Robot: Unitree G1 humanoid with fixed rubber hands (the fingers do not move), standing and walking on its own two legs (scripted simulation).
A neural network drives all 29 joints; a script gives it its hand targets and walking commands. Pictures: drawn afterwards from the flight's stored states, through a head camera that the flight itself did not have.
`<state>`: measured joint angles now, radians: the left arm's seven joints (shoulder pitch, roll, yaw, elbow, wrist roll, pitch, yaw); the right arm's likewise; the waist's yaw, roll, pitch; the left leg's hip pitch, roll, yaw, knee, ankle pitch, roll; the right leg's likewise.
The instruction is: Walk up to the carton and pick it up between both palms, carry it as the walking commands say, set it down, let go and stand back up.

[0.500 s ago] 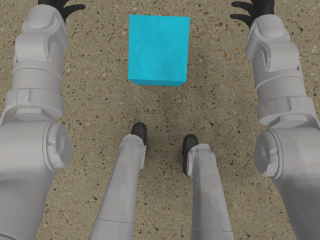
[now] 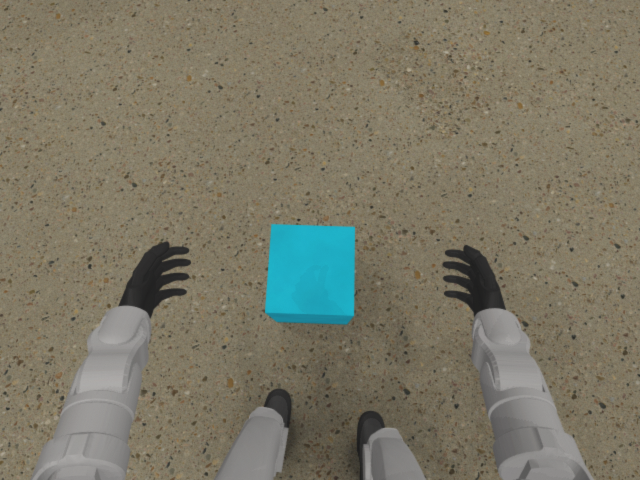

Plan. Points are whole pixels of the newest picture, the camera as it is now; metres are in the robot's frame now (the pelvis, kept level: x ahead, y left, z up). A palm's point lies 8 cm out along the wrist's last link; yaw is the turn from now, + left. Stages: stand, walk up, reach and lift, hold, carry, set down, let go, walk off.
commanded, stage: let go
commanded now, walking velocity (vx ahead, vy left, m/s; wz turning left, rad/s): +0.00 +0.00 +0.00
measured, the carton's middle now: (312, 278) +0.45 +0.06 -0.60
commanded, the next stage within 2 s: stand in 0.80 s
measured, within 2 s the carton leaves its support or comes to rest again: neither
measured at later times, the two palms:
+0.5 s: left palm (80, 465) +0.14 +0.25 -0.02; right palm (573, 476) +0.17 -0.24 -0.04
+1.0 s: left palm (80, 456) +0.14 +0.26 -0.04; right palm (612, 467) +0.18 -0.27 -0.03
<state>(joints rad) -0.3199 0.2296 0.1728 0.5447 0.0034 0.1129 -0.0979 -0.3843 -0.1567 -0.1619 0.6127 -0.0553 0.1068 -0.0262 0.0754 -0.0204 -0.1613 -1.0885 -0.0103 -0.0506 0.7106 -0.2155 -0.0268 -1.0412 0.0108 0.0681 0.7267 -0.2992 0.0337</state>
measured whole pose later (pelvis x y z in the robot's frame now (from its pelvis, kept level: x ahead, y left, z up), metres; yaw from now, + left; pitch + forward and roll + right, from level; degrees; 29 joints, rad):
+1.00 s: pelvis +0.03 -0.01 +0.04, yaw +0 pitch +3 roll +1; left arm 0.24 0.23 0.08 0.61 0.00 0.06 -0.01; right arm 0.23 -0.28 -0.12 0.63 -0.06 0.03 0.03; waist 0.07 -0.02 -0.07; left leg -0.29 0.00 -0.05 0.51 -0.27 -0.03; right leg -0.25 0.01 0.07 0.53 -0.33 0.01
